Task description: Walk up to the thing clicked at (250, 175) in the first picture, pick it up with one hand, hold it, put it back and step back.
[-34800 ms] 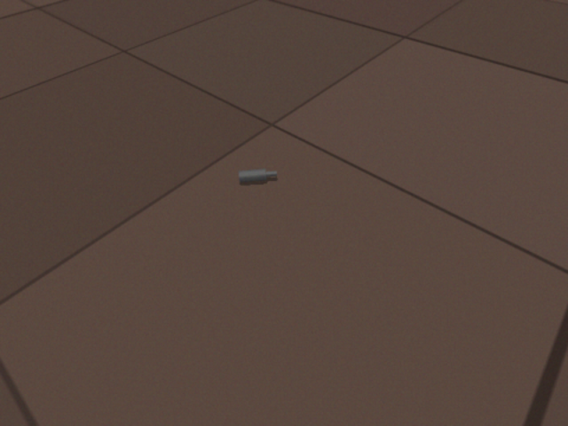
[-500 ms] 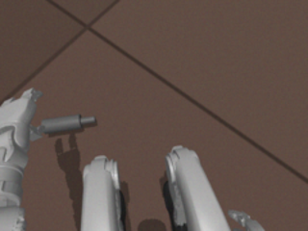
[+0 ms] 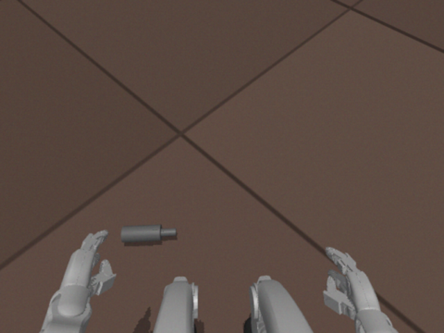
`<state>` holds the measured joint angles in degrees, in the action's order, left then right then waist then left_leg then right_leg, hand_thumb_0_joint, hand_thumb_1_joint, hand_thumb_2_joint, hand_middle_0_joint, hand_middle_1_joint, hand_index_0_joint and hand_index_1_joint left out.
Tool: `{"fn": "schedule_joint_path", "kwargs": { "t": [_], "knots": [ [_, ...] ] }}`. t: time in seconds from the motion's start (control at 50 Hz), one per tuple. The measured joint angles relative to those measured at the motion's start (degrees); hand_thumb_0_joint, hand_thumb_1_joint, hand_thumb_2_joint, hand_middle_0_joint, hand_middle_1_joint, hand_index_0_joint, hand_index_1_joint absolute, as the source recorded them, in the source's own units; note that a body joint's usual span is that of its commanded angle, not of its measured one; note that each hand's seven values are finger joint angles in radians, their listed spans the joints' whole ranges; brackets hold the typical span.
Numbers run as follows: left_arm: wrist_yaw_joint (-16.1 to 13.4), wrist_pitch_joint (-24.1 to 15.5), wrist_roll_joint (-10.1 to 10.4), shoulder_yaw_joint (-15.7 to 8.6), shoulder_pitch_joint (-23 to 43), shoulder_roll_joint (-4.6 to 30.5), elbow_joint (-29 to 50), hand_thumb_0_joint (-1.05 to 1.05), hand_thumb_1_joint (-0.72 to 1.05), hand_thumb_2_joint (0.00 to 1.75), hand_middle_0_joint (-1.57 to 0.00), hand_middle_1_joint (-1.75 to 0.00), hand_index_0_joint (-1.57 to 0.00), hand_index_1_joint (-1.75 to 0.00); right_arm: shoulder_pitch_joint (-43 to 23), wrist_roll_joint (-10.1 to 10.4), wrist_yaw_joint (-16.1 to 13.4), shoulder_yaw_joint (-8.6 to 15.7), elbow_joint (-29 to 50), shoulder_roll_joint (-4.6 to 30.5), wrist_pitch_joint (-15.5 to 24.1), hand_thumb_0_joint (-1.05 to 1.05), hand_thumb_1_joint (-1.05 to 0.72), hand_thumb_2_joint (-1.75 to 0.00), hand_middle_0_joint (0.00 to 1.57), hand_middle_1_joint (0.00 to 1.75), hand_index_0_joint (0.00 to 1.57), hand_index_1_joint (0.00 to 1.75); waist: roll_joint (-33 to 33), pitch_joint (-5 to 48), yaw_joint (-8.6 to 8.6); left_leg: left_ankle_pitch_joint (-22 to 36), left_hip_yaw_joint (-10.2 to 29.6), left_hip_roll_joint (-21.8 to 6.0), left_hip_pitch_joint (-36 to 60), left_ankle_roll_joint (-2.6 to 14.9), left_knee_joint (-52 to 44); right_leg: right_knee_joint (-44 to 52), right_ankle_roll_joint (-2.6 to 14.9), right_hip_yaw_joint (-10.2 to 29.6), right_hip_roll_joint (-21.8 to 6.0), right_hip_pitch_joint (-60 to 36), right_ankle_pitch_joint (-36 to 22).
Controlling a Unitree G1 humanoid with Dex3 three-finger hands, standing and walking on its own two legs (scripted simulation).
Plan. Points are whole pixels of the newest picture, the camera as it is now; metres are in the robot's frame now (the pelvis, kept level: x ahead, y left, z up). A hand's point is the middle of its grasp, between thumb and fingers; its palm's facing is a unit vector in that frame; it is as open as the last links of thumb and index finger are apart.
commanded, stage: home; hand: left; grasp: from above
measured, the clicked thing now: (149, 233) +0.50 +0.24 -0.57
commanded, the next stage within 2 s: none
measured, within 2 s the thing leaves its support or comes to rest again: neither
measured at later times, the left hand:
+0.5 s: hand (95, 287) +0.22 +0.18 +0.07, palm faces +0.08 -0.98 -0.21, open 7.4 cm
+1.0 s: hand (95, 292) +0.21 +0.18 +0.07, palm faces +0.07 -0.98 -0.20, open 7.4 cm
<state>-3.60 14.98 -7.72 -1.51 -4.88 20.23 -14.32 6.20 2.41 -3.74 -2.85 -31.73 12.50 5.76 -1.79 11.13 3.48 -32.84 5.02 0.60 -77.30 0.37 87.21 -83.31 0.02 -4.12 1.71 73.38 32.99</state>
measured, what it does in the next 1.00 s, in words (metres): rises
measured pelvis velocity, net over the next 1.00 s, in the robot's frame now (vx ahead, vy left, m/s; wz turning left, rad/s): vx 0.06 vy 0.00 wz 0.04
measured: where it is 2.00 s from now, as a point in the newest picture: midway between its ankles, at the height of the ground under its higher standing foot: outside the picture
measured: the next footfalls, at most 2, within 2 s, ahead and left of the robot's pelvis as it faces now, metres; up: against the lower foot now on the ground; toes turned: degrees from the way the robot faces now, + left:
none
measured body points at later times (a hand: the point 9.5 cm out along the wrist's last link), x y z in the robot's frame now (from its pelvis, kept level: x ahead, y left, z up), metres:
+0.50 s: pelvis +0.06 +0.00 +0.11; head +0.07 +0.00 +0.56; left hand +0.21 +0.23 +0.09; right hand +0.21 -0.24 +0.05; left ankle +0.07 +0.11 -0.57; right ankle +0.06 -0.12 -0.57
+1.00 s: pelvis +0.06 +0.00 +0.11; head +0.07 +0.00 +0.56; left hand +0.20 +0.23 +0.08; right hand +0.23 -0.24 +0.05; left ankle +0.07 +0.11 -0.57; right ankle +0.06 -0.13 -0.57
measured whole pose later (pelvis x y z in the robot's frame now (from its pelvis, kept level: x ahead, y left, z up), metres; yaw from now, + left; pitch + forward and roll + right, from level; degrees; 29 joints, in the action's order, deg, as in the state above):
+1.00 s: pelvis +0.06 +0.00 +0.11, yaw +2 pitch +9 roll -3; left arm -1.1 25.1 2.9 -1.0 -28.3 13.1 6.0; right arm 16.6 0.5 -10.5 -3.0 -30.8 12.6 13.5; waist -2.9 8.8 1.9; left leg -27.1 4.2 0.3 -39.2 0.4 57.1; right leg -52.9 0.2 -2.7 1.7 35.5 26.8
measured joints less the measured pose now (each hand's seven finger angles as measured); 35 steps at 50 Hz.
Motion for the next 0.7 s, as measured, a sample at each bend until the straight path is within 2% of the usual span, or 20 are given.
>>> {"fn": "schedule_joint_path", "kwargs": {
  "t": [0.18, 0.28, 0.36, 0.46, 0.7],
  "knots": [
    [-1.0, 6.1, 8.5, -1.2, -9.6, -4.7, 7.9, 0.01, 0.9, 0.89, -0.2, -0.3, -0.2, -0.3, 6.6, 0.1, -3.6, -1.4, 0.1, -0.7, 1.7, 0.01, -0.9, -0.9, 0.2, 0.3, 0.2, 0.3, -1.0, -0.9, 0.58, 2.5, -0.1, -0.4, 17.4, -0.11, -14.4, 14.8, 0.19, 0.4, 0.2, -17.4, -2.9],
    [-0.6, 8.7, 11.4, -1.3, -16.3, -6.4, 14.0, 0.01, 0.91, 0.89, -0.2, -0.3, -0.2, -0.3, 10.6, 0.0, -5.5, -1.1, 0.7, -0.4, 2.7, 0.01, -0.9, -0.9, 0.2, 0.3, 0.2, 0.3, -1.4, -1.1, 0.68, 4.0, -0.4, -0.6, 26.1, -0.04, -21.8, 22.5, 0.25, 0.8, 0.4, -26.2, -4.7],
    [-0.1, 9.8, 12.1, -0.7, -21.4, -7.1, 18.7, 0.01, 0.91, 0.89, -0.2, -0.3, -0.2, -0.29, 12.6, -0.3, -6.7, -0.4, 1.4, -0.1, 3.8, 0.01, -0.9, -0.9, 0.2, 0.3, 0.2, 0.3, -1.7, -0.6, 0.48, 4.8, -0.7, -0.7, 31.5, 0.06, -26.3, 27.1, 0.19, 1.2, 0.4, -31.5, -5.7],
    [0.9, 10.2, 11.5, 0.0, -24.7, -7.5, 21.4, 0.01, 0.91, 0.89, -0.2, -0.3, -0.2, -0.29, 12.8, -0.9, -7.2, 0.4, 2.0, 0.2, 4.9, 0.01, -0.9, -0.9, 0.2, 0.3, 0.2, 0.3, -2.0, -0.2, -0.05, 5.2, -0.9, -0.7, 35.8, 0.19, -29.2, 30.0, 0.11, 1.5, 0.3, -35.7, -6.1],
    [2.8, 10.4, 10.8, 0.2, -23.4, -7.4, 19.8, 0.01, 0.91, 0.89, -0.2, -0.3, -0.2, -0.3, 9.5, -1.8, -6.8, 0.2, 2.5, 0.4, 7.5, 0.01, -0.9, -0.9, 0.2, 0.3, 0.2, 0.3, -1.1, -1.8, -1.44, 5.7, -0.6, -0.3, 38.0, 0.0, -30.2, 30.5, 0.23, 1.2, -0.1, -37.9, -6.2]
  ]
}}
